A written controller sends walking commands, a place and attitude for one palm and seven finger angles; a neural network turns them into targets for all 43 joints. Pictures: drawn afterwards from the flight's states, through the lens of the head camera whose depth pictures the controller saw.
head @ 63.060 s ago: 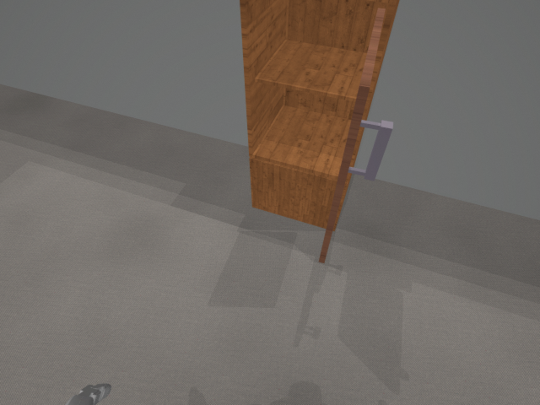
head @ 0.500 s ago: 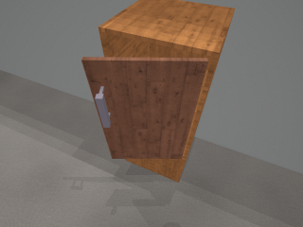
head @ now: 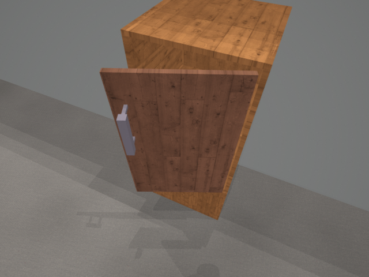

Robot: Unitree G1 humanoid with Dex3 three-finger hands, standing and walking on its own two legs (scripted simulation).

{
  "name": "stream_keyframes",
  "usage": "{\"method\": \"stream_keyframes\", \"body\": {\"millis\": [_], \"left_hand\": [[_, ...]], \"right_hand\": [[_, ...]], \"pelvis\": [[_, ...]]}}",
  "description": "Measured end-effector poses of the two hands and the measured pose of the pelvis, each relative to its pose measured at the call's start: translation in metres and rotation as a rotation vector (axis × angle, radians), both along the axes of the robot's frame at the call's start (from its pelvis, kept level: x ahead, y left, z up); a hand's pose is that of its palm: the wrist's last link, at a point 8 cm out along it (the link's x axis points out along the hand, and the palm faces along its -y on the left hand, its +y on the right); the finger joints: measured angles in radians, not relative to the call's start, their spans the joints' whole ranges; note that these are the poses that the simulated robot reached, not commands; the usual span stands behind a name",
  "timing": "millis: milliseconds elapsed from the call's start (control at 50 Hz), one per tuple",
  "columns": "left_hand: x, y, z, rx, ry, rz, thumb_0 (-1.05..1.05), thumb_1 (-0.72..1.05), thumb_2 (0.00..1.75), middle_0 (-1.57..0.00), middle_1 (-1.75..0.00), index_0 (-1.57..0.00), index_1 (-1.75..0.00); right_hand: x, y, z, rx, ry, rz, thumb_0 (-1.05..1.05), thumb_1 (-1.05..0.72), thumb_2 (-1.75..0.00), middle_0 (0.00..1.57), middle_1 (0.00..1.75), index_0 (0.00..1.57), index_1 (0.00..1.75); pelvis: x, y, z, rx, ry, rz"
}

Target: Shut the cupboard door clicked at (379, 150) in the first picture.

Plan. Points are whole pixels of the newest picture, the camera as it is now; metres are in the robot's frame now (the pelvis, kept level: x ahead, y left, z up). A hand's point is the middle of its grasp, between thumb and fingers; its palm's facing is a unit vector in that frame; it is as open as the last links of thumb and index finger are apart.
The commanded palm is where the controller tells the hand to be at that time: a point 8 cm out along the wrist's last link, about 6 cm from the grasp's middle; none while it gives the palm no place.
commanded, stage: look again from close up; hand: left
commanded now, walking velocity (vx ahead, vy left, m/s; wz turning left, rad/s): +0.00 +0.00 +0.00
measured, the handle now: (128, 130) +0.48 +0.19 +0.01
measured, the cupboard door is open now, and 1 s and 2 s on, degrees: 24 24 24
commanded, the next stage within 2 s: raise the hand and make a fist in 0.28 s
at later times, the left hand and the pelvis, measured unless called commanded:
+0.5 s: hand (90, 272) +0.15 +0.21 -0.08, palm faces +0.26 -0.94 -0.20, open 7.3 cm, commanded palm +0.10 +0.25 -0.07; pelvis +0.00 +0.00 -0.01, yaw +2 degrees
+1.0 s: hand (95, 267) +0.15 +0.19 -0.04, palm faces +0.04 -1.00 -0.03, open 5.2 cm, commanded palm +0.12 +0.24 -0.04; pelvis -0.05 -0.01 -0.11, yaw +3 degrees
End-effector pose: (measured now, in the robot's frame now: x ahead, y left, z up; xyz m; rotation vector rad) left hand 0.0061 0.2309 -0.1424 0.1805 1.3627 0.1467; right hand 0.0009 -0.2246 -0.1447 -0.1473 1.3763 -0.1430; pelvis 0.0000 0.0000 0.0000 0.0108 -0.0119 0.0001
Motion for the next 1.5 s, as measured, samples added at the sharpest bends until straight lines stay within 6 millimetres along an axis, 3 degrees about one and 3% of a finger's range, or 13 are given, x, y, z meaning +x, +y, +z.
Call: {"method": "stream_keyframes", "body": {"millis": [220,400,440,540,600,660,740,800,880,1000,1200,1340,1500], "left_hand": [[0.013,0.003,0.000,0.001,-0.019,-0.003,0.00,0.91,0.89,-0.20,-0.30,-0.20,-0.30],[0.025,0.014,0.004,0.033,-0.048,-0.008,0.00,0.91,0.89,-0.20,-0.30,-0.20,-0.30],[0.054,0.025,0.023,0.051,-0.258,0.090,0.01,0.90,0.89,-0.20,-0.30,-0.20,-0.30],[0.138,0.025,0.117,0.074,-0.971,0.098,0.01,0.91,0.89,-0.22,-0.32,-0.22,-0.33],[0.158,0.016,0.136,-0.004,-1.254,0.031,0.01,0.91,0.89,-0.25,-0.36,-0.25,-0.36],[0.151,0.005,0.124,-0.091,-1.397,-0.102,0.00,0.91,0.89,-0.29,-0.40,-0.29,-0.41],[0.120,0.005,0.083,-0.161,-1.320,-0.112,0.00,0.90,0.89,-0.36,-0.47,-0.36,-0.48],[0.097,0.013,0.070,-0.125,-1.272,-0.047,0.01,0.90,0.89,-0.42,-0.53,-0.42,-0.53],[0.091,0.018,0.087,-0.058,-1.343,-0.054,0.02,0.90,0.89,-0.49,-0.61,-0.49,-0.61],[0.120,0.014,0.102,-0.129,-1.366,-0.138,0.02,0.90,0.90,-0.59,-0.73,-0.59,-0.73],[0.135,0.023,0.116,-0.106,-1.302,-0.101,0.02,0.90,0.89,-0.78,-0.93,-0.78,-0.93],[0.133,0.023,0.121,-0.108,-1.327,-0.117,0.01,0.90,0.89,-0.90,-1.07,-0.90,-1.07],[0.135,0.025,0.133,-0.096,-1.350,-0.116,0.02,0.90,0.89,-1.05,-1.23,-1.05,-1.23]], "right_hand": [[0.040,-0.011,0.006,-0.031,-0.072,0.030,0.00,-0.91,-0.89,0.20,0.30,0.20,0.30],[0.058,-0.020,0.010,-0.050,-0.108,0.045,0.00,-0.91,-0.89,0.20,0.30,0.20,0.30],[0.066,-0.023,0.015,-0.092,-0.215,0.046,0.01,-0.91,-0.89,0.20,0.30,0.20,0.30],[0.103,-0.028,0.026,-0.097,-0.560,0.067,0.01,-0.91,-0.89,0.20,0.30,0.20,0.30],[0.126,-0.030,0.026,-0.080,-0.686,0.104,0.01,-0.91,-0.89,0.20,0.30,0.20,0.30],[0.146,-0.031,0.021,-0.077,-0.780,0.152,0.01,-0.91,-0.89,0.20,0.30,0.20,0.30],[0.167,-0.030,0.009,-0.078,-0.861,0.190,0.01,-0.91,-0.89,0.20,0.30,0.20,0.30],[0.175,-0.024,0.001,-0.078,-0.885,0.215,0.01,-0.91,-0.89,0.20,0.30,0.20,0.30],[0.172,-0.009,-0.012,-0.063,-0.865,0.244,0.01,-0.91,-0.90,0.20,0.30,0.20,0.30],[0.149,0.008,-0.029,-0.025,-0.772,0.207,0.01,-0.91,-0.89,0.20,0.30,0.20,0.30],[0.116,0.007,-0.019,-0.055,-0.671,0.134,0.01,-0.90,-0.89,0.20,0.30,0.20,0.30],[0.125,0.001,-0.010,-0.089,-0.681,0.165,0.02,-0.90,-0.89,0.20,0.30,0.20,0.30],[0.149,0.013,0.006,-0.070,-0.742,0.196,0.01,-0.91,-0.89,0.20,0.30,0.20,0.30]], "pelvis": [[0.005,-0.001,0.001,0.000,0.001,-0.001],[0.007,-0.001,0.002,-0.007,0.003,0.001],[0.003,-0.001,-0.003,-0.004,-0.002,0.008],[-0.004,-0.003,-0.020,0.011,0.052,0.053],[-0.017,-0.007,-0.037,0.007,0.126,0.047],[-0.030,-0.013,-0.061,0.012,0.195,0.034],[-0.043,-0.017,-0.090,0.004,0.231,0.037],[-0.048,-0.018,-0.103,-0.014,0.242,0.044],[-0.051,-0.017,-0.110,-0.041,0.247,0.056],[-0.052,-0.012,-0.106,-0.061,0.255,0.058],[-0.042,0.002,-0.087,-0.052,0.251,0.041],[-0.039,0.009,-0.085,-0.056,0.245,0.046],[-0.036,0.010,-0.079,-0.059,0.225,0.052]]}}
